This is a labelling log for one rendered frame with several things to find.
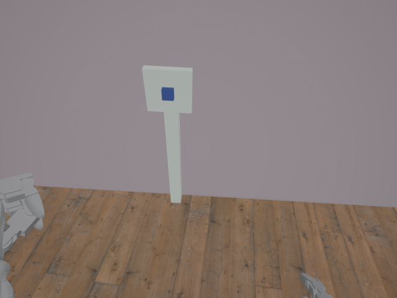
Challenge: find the button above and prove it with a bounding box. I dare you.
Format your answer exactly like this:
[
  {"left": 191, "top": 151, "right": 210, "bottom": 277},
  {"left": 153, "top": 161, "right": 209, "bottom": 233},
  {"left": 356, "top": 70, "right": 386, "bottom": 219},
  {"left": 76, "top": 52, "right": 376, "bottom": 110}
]
[{"left": 161, "top": 87, "right": 174, "bottom": 101}]

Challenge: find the left robot hand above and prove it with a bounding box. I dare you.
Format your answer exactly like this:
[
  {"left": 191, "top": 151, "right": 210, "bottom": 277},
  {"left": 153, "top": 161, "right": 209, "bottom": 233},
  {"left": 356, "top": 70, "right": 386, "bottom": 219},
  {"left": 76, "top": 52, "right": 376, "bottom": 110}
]
[{"left": 0, "top": 173, "right": 45, "bottom": 260}]

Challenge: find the robot left forearm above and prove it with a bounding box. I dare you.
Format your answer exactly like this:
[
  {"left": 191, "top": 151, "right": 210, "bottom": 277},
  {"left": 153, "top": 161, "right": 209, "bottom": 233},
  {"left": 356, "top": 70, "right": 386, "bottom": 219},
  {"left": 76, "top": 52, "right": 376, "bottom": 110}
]
[{"left": 0, "top": 260, "right": 14, "bottom": 298}]

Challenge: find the right robot hand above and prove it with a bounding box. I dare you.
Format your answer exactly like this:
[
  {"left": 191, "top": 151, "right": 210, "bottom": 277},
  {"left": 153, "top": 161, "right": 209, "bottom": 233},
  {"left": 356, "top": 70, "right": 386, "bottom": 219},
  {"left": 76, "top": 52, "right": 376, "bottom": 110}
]
[{"left": 300, "top": 273, "right": 333, "bottom": 298}]

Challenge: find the panel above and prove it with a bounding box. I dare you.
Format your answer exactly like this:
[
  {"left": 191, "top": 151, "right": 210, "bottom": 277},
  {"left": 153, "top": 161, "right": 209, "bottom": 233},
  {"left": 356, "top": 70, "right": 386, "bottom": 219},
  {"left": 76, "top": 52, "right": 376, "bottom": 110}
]
[{"left": 142, "top": 65, "right": 193, "bottom": 203}]

